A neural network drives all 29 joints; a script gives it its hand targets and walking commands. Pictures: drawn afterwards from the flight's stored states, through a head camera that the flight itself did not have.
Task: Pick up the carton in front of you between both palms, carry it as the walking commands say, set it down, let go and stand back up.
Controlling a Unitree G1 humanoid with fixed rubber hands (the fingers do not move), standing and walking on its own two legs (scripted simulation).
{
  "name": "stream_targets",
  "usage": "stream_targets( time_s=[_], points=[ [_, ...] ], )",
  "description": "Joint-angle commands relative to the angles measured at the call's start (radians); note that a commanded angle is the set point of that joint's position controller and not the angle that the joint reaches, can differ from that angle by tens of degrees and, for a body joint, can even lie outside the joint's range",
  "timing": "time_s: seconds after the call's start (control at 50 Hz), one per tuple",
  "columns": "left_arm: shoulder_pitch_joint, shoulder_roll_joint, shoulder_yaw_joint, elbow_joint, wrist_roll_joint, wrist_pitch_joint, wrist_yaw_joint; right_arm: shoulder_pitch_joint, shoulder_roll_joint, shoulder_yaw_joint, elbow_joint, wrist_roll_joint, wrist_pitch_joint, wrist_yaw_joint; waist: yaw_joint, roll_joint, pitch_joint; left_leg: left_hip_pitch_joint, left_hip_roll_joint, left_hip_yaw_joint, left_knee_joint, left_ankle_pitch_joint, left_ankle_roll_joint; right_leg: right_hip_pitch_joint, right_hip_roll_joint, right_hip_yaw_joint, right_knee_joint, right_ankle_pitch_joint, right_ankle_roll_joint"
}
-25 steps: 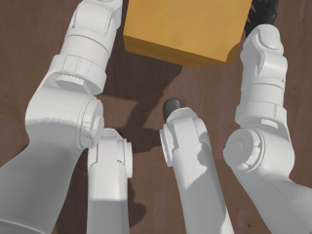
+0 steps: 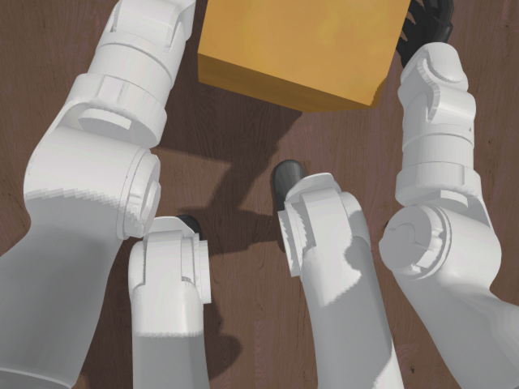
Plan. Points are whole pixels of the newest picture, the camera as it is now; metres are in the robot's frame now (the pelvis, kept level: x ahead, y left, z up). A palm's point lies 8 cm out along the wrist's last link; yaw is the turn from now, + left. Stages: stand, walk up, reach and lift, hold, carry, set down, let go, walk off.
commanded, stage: set down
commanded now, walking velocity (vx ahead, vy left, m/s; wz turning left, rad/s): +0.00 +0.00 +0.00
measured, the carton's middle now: (287, 20) +0.51 -0.16 -0.28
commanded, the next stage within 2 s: let go in 1.98 s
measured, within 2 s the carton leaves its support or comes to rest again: rests again in 0.12 s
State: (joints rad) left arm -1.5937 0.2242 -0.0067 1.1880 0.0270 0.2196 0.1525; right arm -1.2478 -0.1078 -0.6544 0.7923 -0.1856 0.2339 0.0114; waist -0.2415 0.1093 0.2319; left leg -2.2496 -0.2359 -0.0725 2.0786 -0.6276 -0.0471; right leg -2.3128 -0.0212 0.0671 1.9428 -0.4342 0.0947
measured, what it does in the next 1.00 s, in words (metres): stands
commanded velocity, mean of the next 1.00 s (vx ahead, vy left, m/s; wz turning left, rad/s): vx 0.00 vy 0.00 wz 0.00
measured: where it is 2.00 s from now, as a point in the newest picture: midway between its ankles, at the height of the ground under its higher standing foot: (242, 249)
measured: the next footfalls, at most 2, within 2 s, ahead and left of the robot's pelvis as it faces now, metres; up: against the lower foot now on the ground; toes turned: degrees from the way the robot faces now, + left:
none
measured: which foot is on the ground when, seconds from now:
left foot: down 0.00-1.00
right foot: down 0.00-1.00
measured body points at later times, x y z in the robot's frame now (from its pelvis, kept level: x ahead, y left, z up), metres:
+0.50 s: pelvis +0.00 +0.00 -0.02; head +0.37 -0.04 +0.23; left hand +0.58 -0.03 -0.20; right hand +0.46 -0.31 -0.19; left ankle +0.08 +0.10 -0.38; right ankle +0.14 -0.15 -0.38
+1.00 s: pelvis -0.01 -0.01 -0.03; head +0.38 -0.05 +0.19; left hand +0.60 -0.02 -0.22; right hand +0.44 -0.37 -0.22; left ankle +0.08 +0.10 -0.38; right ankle +0.14 -0.15 -0.38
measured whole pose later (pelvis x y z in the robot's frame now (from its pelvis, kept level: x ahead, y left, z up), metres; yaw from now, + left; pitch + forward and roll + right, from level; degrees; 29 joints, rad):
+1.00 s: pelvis -0.01 -0.01 -0.03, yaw -2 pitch +40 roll -3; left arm -1.62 0.39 -0.18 1.07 -0.13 0.16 0.09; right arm -1.35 -0.35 -0.50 1.10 0.13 0.00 -0.03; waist -0.21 0.02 0.41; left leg -2.23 -0.12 -0.06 2.20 -0.66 -0.04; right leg -2.31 -0.07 -0.02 2.04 -0.42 0.01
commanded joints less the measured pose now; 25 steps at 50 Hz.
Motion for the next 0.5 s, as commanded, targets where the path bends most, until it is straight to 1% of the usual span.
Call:
stream_targets(
  time_s=[0.0,0.06,0.14,0.22,0.24,0.26,0.44,0.48],
  points=[
    [-0.406,-0.731,-0.125,-0.122,-0.061,-0.059,-0.204,-0.604,0.416,0.288,-0.015,0.06,-0.051,0.192,-0.182,0.186,-0.989,0.319,0.044,0.068,-0.204,0.219,0.017,0.592,0.047,-0.168,-0.048,0.327,-0.059],
    [-0.403,-0.694,-0.106,-0.101,-0.047,-0.064,-0.21,-0.599,0.406,0.271,0.016,0.051,-0.054,0.189,-0.166,0.167,-0.94,0.286,0.044,0.07,-0.194,0.186,0.024,0.583,0.049,-0.161,-0.045,0.3,-0.062],
    [-0.391,-0.642,-0.086,-0.073,-0.03,-0.067,-0.219,-0.578,0.385,0.244,0.049,0.038,-0.056,0.18,-0.148,0.171,-0.875,0.253,0.046,0.073,-0.183,0.153,0.03,0.566,0.052,-0.15,-0.043,0.268,-0.07],
    [-0.39,-0.596,-0.083,-0.064,-0.021,-0.074,-0.226,-0.543,0.364,0.211,0.087,0.027,-0.061,0.171,-0.149,0.185,-0.83,0.244,0.052,0.067,-0.173,0.143,0.035,0.54,0.054,-0.145,-0.036,0.253,-0.078],
    [-0.38,-0.583,-0.08,-0.057,-0.015,-0.074,-0.226,-0.538,0.356,0.203,0.095,0.026,-0.063,0.17,-0.144,0.187,-0.817,0.247,0.055,0.064,-0.172,0.144,0.036,0.527,0.054,-0.144,-0.033,0.249,-0.079],
    [-0.375,-0.573,-0.076,-0.05,-0.011,-0.075,-0.228,-0.53,0.348,0.194,0.104,0.022,-0.064,0.169,-0.146,0.186,-0.805,0.245,0.056,0.06,-0.169,0.141,0.038,0.522,0.054,-0.143,-0.031,0.243,-0.08],
    [-0.308,-0.48,-0.042,0.016,0.014,-0.076,-0.231,-0.473,0.263,0.154,0.172,0.018,-0.074,0.156,-0.121,0.172,-0.733,0.23,0.069,0.043,-0.154,0.135,0.051,0.47,0.056,-0.137,-0.011,0.209,-0.091],
    [-0.304,-0.46,-0.044,0.017,0.013,-0.078,-0.229,-0.456,0.243,0.145,0.183,0.021,-0.08,0.153,-0.125,0.167,-0.729,0.234,0.073,0.038,-0.15,0.138,0.053,0.466,0.056,-0.137,-0.008,0.209,-0.092]
  ],
)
